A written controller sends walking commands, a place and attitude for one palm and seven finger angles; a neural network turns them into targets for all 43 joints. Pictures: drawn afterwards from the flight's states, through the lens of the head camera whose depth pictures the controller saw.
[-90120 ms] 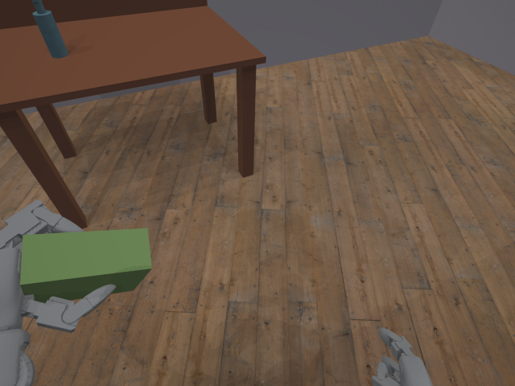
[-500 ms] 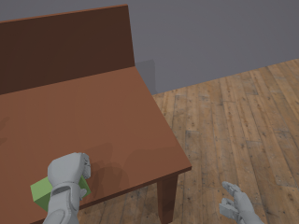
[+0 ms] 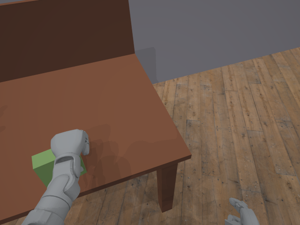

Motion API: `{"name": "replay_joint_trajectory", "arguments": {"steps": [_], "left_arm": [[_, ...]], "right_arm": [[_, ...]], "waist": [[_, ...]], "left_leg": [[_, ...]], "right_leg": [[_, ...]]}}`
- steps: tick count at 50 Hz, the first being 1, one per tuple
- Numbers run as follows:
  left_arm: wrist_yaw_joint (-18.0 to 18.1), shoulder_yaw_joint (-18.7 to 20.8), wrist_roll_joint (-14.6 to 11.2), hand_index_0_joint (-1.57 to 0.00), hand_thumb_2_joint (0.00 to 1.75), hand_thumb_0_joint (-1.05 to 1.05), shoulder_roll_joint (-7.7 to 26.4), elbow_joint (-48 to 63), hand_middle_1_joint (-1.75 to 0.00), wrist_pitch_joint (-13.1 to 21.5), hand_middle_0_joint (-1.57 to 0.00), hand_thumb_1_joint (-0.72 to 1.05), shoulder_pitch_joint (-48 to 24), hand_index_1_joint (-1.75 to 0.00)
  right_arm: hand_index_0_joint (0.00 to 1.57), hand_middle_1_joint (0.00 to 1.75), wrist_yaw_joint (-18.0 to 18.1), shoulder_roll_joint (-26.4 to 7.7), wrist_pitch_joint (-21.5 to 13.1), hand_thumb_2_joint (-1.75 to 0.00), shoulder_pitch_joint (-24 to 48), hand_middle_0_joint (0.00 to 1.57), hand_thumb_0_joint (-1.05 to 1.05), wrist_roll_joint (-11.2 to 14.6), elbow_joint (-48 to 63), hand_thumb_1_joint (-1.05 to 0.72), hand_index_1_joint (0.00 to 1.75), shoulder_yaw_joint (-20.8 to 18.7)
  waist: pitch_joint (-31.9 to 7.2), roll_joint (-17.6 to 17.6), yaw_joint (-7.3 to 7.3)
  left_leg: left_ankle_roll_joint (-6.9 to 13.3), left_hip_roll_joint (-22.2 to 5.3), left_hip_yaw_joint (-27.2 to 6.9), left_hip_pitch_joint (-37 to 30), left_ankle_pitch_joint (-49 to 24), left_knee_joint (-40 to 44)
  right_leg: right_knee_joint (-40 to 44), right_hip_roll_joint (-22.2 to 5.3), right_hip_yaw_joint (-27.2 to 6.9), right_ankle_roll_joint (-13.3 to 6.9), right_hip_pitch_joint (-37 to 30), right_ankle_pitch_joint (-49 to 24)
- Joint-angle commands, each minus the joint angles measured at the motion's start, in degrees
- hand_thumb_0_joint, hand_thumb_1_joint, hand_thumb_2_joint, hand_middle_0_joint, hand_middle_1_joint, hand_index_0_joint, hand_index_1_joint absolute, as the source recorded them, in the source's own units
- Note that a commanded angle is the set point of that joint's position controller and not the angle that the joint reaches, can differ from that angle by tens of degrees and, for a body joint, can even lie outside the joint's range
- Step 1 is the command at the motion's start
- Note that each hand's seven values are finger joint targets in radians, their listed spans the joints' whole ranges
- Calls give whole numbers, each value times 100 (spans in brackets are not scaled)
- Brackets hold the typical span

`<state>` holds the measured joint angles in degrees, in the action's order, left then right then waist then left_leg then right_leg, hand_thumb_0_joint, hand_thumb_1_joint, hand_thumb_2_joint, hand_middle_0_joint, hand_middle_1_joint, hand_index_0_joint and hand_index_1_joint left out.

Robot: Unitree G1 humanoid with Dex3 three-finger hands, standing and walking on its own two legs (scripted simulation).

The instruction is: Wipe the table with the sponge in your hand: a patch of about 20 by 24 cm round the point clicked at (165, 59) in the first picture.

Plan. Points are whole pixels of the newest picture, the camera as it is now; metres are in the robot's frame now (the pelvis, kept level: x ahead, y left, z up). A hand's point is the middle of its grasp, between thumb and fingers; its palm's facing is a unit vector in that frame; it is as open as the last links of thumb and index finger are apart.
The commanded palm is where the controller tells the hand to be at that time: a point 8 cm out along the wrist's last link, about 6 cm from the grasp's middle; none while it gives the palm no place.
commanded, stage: wipe forward along the middle lane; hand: left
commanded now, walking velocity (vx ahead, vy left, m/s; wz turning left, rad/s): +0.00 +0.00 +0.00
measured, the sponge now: (63, 169) +0.27 +0.30 -0.03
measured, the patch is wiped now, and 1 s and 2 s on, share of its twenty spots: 1.00 1.00 1.00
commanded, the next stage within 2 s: slide back across to the first lane in 1.06 s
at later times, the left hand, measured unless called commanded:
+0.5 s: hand (74, 140) +0.34 +0.29 +0.01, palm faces -0.11 +0.03 -0.99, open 7.4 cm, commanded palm +0.33 +0.29 +0.03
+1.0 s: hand (70, 127) +0.39 +0.32 +0.01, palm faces -0.17 +0.05 -0.98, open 7.4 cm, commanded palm +0.39 +0.31 +0.03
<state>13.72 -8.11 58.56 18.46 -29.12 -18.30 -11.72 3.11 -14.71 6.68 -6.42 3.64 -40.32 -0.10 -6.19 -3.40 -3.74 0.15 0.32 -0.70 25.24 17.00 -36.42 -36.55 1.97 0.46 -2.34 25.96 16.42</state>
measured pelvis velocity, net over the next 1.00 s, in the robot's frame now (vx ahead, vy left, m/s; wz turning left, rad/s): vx -0.01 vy -0.02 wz -0.01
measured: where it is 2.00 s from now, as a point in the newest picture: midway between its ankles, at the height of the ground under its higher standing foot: outside the picture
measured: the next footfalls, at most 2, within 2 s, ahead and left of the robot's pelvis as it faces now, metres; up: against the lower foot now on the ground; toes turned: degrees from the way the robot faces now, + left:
none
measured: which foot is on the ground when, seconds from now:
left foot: down 0.00-1.00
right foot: down 0.00-1.00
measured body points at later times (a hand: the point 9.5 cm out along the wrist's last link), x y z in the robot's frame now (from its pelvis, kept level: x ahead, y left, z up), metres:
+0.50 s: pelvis -0.01 -0.03 -0.01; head +0.03 -0.06 +0.43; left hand +0.34 +0.28 +0.06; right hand +0.12 -0.29 -0.15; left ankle +0.01 +0.12 -0.72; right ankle +0.02 -0.10 -0.72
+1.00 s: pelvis -0.01 -0.02 -0.02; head +0.07 -0.04 +0.42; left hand +0.40 +0.31 +0.06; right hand +0.07 -0.30 -0.16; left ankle +0.02 +0.12 -0.72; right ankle +0.02 -0.10 -0.72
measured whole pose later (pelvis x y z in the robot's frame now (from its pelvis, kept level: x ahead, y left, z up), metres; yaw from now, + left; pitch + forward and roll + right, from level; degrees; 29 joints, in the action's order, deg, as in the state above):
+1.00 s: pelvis -0.01 -0.02 -0.02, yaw -1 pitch +16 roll -1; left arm 14.0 2.2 58.4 35.4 -60.2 -4.0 -36.5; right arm 2.2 -17.2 5.1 -14.3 4.0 -41.9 -1.3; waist -7.8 -4.0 2.3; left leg 1.0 -2.0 -3.1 43.8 20.5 -47.3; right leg -44.4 5.0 2.5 -4.4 43.3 17.7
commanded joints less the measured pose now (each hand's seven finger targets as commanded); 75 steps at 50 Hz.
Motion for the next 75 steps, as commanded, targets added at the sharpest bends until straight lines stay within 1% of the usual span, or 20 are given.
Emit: {"name": "replay_joint_trajectory", "arguments": {"steps": [1,4,5,7,9,17,19,22,29,31,39,44,49,51,57,58,60,64,71,75], "left_arm": [[229,404,99,-120,130,0,1003,-233,-160,136,-120,10,-1288,-160],[257,674,67,-120,130,0,1259,-548,-160,207,-120,10,-1231,-160],[257,434,70,-120,130,0,1084,-598,-160,242,-120,10,-1423,-160],[287,394,68,-120,130,0,1068,-732,-160,302,-120,10,-1606,-160],[310,751,85,-120,130,0,1468,-984,-160,348,-120,10,-1620,-160],[375,842,33,-120,130,0,1776,-1491,-160,694,-120,10,-2188,-160],[391,1233,40,-120,130,0,2275,-1606,-160,749,-120,10,-2237,-160],[366,907,79,-120,130,0,2014,-1801,-160,843,-120,10,-2514,-160],[316,1310,-13,-120,130,0,2682,-2161,-160,1023,-120,10,-2986,-160],[295,1135,5,-120,130,0,2607,-2244,-160,1092,-120,10,-3211,-160],[236,1337,-45,-120,130,0,2941,-2544,-160,1295,-120,10,-3452,-160],[232,1234,60,-120,130,0,2909,-2657,-160,1376,-120,10,-3705,-160],[257,1353,-44,-120,130,0,3119,-2790,-160,1405,-120,10,-3965,-160],[267,1151,19,-120,130,0,2971,-2904,-160,1398,-120,10,-4130,-160],[238,1189,161,-120,130,0,3147,-3108,-160,1331,-120,10,-4312,-160],[222,1059,152,-120,130,0,2985,-3100,-160,1305,-120,10,-4269,-160],[180,1127,114,-120,130,0,3012,-2978,-160,1343,-120,10,-4247,-160],[184,1416,56,-120,130,0,3238,-2609,-160,1414,-120,10,-4131,-160],[363,1525,312,-120,130,0,3311,-2662,-160,1298,-120,10,-3707,-160],[392,1409,357,-120,130,0,3091,-2560,-160,1220,-120,10,-3633,-160]], "right_arm": [[20,30,80,-696,-284,-90,650,20,0,9,815,-90,30,-248],[20,30,92,-742,-286,-90,578,20,0,15,783,-90,30,-261],[20,30,98,-723,-267,-90,538,20,0,16,779,-90,30,-250],[20,30,82,-738,-287,-90,445,20,0,19,761,-90,30,-269],[20,30,87,-783,-274,-90,406,20,0,11,713,-90,30,-273],[20,30,102,-788,-293,-90,91,20,0,14,637,-90,30,-293],[20,30,107,-844,-292,-90,34,20,0,1,614,-90,30,-299],[20,30,75,-827,-301,-90,-97,20,0,21,591,-90,30,-300],[20,30,56,-906,-327,-90,-344,20,0,30,532,-90,30,-306],[20,30,49,-912,-337,-90,-427,20,0,39,507,-90,30,-302],[20,30,-2,-978,-364,-90,-696,20,0,51,429,-90,30,-336],[20,30,-39,-994,-360,-90,-849,20,0,45,365,-90,30,-360],[20,30,-35,-1029,-354,-90,-968,20,0,53,330,-90,30,-349],[20,30,-44,-1030,-365,-90,-1027,20,0,50,313,-90,30,-347],[20,30,-54,-1034,-317,-90,-1169,20,0,32,302,-90,30,-332],[20,30,-54,-1010,-301,-90,-1144,20,0,40,338,-90,30,-321],[20,30,-51,-989,-290,-90,-1170,20,0,42,347,-90,30,-328],[20,30,-29,-956,-229,-90,-1095,20,0,52,417,-90,30,-340],[20,30,-72,-1004,-167,-90,-1028,20,0,63,374,-90,30,-368],[20,30,-118,-989,-143,-90,-960,20,0,57,398,-90,30,-387]], "waist": [[-539,930,236],[-618,963,188],[-514,965,312],[-531,977,354],[-577,993,283],[-708,1118,469],[-835,1044,395],[-773,962,559],[-1052,823,587],[-1096,842,698],[-1376,807,748],[-1464,583,816],[-1544,852,888],[-1396,788,964],[-1619,664,940],[-1574,571,949],[-1791,352,860],[-2101,406,726],[-1541,289,605],[-1513,135,552]], "left_leg": [[224,180,51,128,214,357],[210,172,25,320,227,300],[227,180,80,366,303,244],[233,169,91,452,365,183],[232,166,55,605,365,151],[270,136,141,1084,521,-126],[259,139,112,1241,521,-167],[280,118,125,1294,526,-247],[276,82,89,1646,534,-418],[286,60,90,1707,522,-517],[281,34,72,2015,371,-722],[311,23,58,1906,233,-758],[325,27,84,2061,310,-797],[334,26,86,2046,398,-797],[338,34,93,1920,282,-784],[335,49,97,1875,276,-752],[335,39,79,1608,124,-668],[341,35,81,1331,-162,-553],[330,48,-26,928,-225,-242],[302,14,-103,578,-454,-117]], "right_leg": [[811,-18,-329,-74,-228,153],[799,-11,-439,-84,-235,149],[806,-49,-406,-37,-148,230],[789,-60,-388,-21,-59,284],[779,-48,-493,-47,-89,277],[746,-165,-642,71,-136,385],[756,-159,-805,46,-261,405],[678,-170,-679,73,-64,353],[632,-193,-861,63,-220,361],[580,-230,-883,81,-178,255],[430,-233,-986,74,-318,-317],[243,-135,-739,36,-21,-582],[243,-100,-675,81,-20,-492],[224,-80,-574,88,236,-338],[139,-6,-409,65,354,-413],[157,1,-384,61,395,-391],[106,23,-304,35,345,-485],[118,32,-280,24,-8,-849],[212,85,-75,-43,276,-531],[198,101,23,-100,350,-579]]}}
